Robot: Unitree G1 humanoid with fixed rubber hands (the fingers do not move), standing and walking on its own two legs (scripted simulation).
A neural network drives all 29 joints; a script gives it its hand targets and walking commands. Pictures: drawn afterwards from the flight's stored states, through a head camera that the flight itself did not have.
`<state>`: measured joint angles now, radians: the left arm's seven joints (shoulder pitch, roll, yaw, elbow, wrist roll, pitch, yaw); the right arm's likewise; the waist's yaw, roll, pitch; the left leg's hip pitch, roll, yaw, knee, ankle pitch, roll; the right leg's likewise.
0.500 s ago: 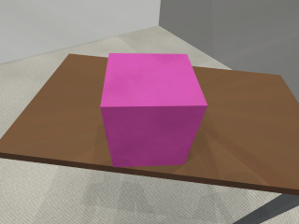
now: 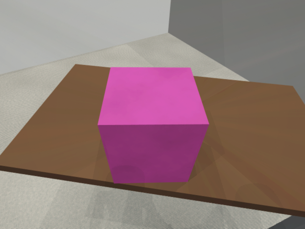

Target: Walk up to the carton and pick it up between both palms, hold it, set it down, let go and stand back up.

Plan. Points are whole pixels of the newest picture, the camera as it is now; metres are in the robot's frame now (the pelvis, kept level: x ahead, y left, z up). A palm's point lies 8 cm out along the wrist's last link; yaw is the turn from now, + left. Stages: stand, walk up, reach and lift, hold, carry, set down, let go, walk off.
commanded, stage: walk up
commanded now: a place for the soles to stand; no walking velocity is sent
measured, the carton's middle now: (151, 127) +0.38 +0.01 +0.09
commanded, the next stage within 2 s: reach and lift in 1.02 s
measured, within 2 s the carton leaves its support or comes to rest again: neither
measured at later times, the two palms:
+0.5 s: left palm out of the picture -0.03 +0.24 -0.14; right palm out of the picture -0.05 -0.21 -0.14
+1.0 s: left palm out of the picture -0.04 +0.24 -0.14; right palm out of the picture -0.07 -0.20 -0.14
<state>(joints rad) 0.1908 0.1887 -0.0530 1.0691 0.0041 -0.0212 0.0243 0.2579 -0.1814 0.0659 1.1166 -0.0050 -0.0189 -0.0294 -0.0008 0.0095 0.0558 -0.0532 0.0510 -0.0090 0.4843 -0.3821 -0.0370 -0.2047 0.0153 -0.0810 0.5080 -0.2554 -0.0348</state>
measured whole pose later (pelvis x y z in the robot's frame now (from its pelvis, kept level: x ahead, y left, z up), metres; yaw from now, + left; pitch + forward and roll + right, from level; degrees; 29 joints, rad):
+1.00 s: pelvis -0.03 +0.01 +0.00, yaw -1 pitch -3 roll +0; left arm 0.28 0.18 -0.08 1.18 0.01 -0.02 0.03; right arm 0.34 -0.16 0.07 1.17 -0.01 -0.02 -0.03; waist 0.01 0.00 0.03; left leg -0.08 0.02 0.01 0.46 -0.33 -0.01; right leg -0.23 -0.01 -0.05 0.48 -0.19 -0.01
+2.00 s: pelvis -0.05 -0.02 +0.00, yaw +3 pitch -6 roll +0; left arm 0.28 0.26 0.09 0.19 -0.05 0.56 -0.07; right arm 0.39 -0.07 0.06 0.14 0.09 0.37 -0.13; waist 0.02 -0.01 0.13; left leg -0.07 0.10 0.06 0.45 -0.27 -0.07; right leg -0.19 0.02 -0.10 0.45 -0.16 -0.06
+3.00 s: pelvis -0.03 +0.03 +0.01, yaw +2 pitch -2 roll -1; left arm 0.34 0.26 -0.07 -0.12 -0.23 0.22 0.07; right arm 0.42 -0.14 -0.07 -0.11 0.19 0.12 -0.04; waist 0.02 0.01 0.03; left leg -0.06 0.05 0.08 0.36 -0.26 -0.02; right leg -0.16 -0.01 -0.05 0.33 -0.13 0.01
